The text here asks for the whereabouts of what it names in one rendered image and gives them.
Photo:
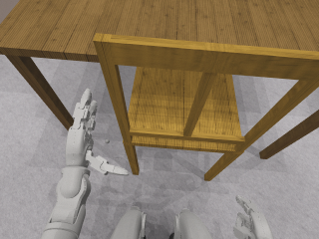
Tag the chair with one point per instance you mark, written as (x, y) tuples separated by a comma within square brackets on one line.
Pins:
[(183, 94)]

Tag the robot right hand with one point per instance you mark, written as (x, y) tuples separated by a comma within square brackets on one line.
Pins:
[(253, 227)]

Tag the right robot thigh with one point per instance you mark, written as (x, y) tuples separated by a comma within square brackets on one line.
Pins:
[(187, 225)]

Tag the table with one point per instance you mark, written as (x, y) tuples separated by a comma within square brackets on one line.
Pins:
[(65, 30)]

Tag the left robot forearm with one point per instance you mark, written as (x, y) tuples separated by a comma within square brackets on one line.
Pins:
[(68, 215)]

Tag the left robot thigh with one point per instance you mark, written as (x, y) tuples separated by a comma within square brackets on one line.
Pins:
[(132, 225)]

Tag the robot thigh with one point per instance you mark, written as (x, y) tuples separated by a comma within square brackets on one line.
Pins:
[(187, 225), (132, 225)]

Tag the robot left hand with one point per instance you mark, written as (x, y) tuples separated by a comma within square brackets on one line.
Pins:
[(79, 138)]

